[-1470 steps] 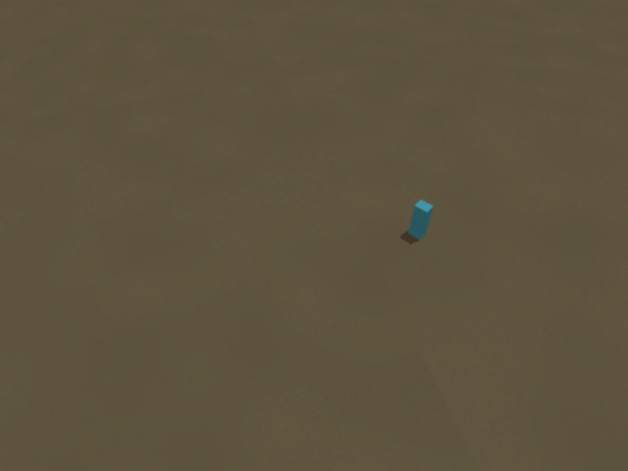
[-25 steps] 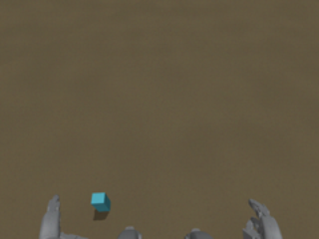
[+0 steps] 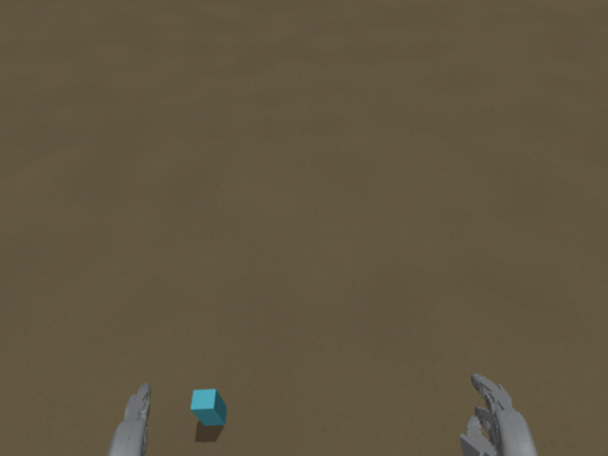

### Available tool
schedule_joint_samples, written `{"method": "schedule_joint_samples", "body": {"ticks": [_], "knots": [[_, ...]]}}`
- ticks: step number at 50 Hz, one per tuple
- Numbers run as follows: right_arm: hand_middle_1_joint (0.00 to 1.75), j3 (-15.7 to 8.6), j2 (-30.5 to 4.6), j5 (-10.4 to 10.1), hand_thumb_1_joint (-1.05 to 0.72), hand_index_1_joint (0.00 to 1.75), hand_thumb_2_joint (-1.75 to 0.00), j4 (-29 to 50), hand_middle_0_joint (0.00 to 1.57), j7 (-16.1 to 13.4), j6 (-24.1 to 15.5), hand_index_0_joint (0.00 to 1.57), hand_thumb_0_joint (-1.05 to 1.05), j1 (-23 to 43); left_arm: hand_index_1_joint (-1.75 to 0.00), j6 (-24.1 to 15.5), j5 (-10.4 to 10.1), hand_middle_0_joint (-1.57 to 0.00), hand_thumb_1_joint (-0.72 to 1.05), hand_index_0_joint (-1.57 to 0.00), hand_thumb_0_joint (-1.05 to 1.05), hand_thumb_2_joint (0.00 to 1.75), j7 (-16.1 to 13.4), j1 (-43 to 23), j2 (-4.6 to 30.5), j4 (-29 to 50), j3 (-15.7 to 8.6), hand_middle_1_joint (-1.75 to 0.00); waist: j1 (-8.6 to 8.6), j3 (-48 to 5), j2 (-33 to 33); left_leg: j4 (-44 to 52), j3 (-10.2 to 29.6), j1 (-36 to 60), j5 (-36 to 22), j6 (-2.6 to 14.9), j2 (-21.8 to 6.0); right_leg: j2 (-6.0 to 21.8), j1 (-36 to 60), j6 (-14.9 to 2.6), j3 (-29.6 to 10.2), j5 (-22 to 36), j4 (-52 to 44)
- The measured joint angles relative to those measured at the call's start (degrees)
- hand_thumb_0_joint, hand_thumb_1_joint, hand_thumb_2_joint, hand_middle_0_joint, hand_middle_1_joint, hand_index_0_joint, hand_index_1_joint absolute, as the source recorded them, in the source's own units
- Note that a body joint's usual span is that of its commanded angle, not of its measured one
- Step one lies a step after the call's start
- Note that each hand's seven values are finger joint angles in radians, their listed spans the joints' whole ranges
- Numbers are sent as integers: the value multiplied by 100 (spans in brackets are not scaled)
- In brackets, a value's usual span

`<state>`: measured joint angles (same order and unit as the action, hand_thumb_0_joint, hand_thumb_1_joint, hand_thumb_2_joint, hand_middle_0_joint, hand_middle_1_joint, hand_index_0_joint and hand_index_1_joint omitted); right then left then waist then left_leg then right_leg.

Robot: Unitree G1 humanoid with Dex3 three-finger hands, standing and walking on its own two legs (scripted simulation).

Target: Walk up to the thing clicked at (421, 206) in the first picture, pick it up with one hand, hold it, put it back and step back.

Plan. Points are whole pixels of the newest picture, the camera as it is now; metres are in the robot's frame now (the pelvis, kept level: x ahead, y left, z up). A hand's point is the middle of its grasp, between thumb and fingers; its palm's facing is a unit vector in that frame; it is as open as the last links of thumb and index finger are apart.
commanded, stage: home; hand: left
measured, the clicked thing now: (210, 408) +0.38 +0.29 -0.64
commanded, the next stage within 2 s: stand in 1.40 s
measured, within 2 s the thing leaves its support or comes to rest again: neither
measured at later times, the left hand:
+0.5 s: hand out of the picture +0.16 +0.17 -0.06, palm faces +0.08 -0.95 -0.29, open 17.7 cm
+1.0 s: hand (181, 455) +0.16 +0.18 -0.06, palm faces +0.09 -0.95 -0.28, open 17.7 cm
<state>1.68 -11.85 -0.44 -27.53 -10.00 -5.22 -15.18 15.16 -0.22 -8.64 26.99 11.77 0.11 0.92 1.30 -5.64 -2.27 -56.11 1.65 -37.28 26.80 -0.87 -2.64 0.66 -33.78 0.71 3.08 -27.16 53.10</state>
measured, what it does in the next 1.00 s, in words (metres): stands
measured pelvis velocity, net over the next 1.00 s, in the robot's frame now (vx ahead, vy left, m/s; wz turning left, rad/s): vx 0.00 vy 0.00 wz -0.01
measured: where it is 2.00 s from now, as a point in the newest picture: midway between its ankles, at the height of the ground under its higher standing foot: outside the picture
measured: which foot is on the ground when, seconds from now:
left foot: down 0.00-1.00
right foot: down 0.00-1.00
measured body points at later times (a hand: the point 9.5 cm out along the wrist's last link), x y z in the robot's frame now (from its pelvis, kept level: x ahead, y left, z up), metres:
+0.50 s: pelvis -0.01 +0.00 +0.00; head +0.02 +0.00 +0.45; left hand +0.15 +0.22 -0.04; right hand +0.15 -0.25 -0.07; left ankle +0.01 +0.12 -0.68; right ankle +0.00 -0.13 -0.68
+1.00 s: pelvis +0.00 +0.00 +0.00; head +0.02 +0.00 +0.45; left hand +0.16 +0.23 -0.03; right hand +0.16 -0.24 -0.07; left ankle +0.01 +0.12 -0.68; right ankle +0.00 -0.13 -0.68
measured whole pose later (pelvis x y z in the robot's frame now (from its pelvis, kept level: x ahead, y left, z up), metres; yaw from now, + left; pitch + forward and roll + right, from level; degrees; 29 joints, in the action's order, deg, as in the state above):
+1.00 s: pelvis +0.00 +0.00 +0.00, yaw +0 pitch +7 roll -2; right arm 1.4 -11.8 -0.4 -29.4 -9.8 -6.9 -15.4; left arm 13.9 -0.2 -7.5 26.1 11.3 -1.6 0.6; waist 1.3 -5.2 -2.0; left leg -54.3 1.2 -35.6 25.8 -1.0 -2.7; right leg 0.5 -32.5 0.6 2.6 -26.3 51.7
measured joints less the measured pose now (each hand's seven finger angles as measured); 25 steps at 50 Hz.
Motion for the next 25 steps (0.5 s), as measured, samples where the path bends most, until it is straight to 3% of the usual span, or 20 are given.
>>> {"method": "schedule_joint_samples", "body": {"ticks": [25], "knots": [[30,-24,-10,-15,-90,30,-90,-161,20,22,-121,20,1,-78,-5,-96,-5,-6,-59,-5,-1,3,99,-84,-31,-163,-14,-4,21,53,15,152,-29,116,-127,-28,-17,-20,70,-36,-29,106,-89]]}}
